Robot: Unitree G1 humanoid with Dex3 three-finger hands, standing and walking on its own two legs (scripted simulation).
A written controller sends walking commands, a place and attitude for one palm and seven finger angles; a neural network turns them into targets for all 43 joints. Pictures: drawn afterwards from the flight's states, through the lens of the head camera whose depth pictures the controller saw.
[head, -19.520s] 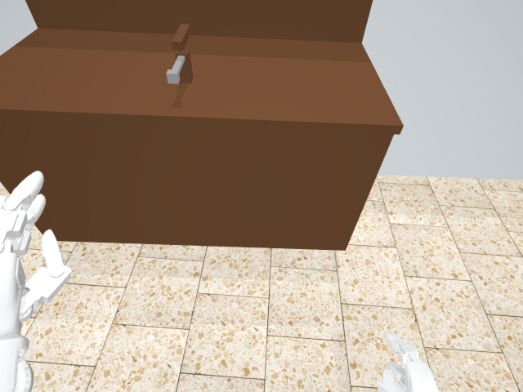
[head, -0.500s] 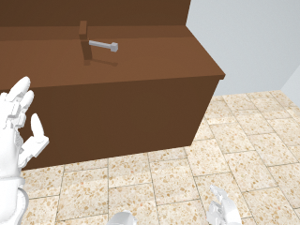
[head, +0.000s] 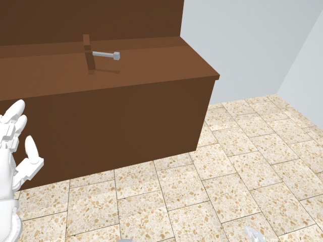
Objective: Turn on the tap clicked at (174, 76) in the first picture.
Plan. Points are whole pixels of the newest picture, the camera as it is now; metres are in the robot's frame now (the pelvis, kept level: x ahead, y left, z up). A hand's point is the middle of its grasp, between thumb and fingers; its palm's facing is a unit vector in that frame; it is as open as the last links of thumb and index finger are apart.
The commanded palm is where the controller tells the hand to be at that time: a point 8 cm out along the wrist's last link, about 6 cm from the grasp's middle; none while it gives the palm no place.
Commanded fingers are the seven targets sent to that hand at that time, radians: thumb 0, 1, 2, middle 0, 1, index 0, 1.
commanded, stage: stop stepping back and stand still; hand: left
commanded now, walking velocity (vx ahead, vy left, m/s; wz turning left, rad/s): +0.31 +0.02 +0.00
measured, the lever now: (116, 55) +0.90 +0.29 +0.06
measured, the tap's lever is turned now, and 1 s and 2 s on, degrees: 65 65 65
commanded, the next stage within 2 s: stand and check the lever's angle in 1.06 s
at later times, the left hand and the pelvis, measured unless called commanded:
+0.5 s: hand (40, 168) +0.20 +0.25 +0.16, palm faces +0.44 -0.84 -0.33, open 7.4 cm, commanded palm +0.14 +0.29 +0.17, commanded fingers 0.00 0.90 0.90 -0.20 -0.30 -0.20 -0.30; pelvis -0.01 +0.01 -0.01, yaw +0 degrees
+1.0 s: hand (55, 149) +0.25 +0.25 +0.15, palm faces +0.38 -0.85 -0.37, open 7.4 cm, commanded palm +0.19 +0.29 +0.17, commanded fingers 0.00 0.90 0.90 -0.20 -0.30 -0.20 -0.30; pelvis +0.03 +0.01 +0.00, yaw +0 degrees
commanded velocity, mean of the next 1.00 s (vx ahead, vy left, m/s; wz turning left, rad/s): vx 0.04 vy -0.02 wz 0.00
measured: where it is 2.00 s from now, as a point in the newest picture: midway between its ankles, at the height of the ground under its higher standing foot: outside the picture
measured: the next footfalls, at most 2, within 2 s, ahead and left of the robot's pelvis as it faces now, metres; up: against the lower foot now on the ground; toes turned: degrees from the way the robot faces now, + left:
left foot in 0.14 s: +0.07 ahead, +0.13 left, +0.00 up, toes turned +4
right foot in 0.38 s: +0.05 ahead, -0.09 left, +0.00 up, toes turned -4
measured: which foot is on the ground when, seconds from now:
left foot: up 0.00-0.12, down 0.14-1.00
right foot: down 0.00-0.14, up 0.16-0.36, down 0.38-1.00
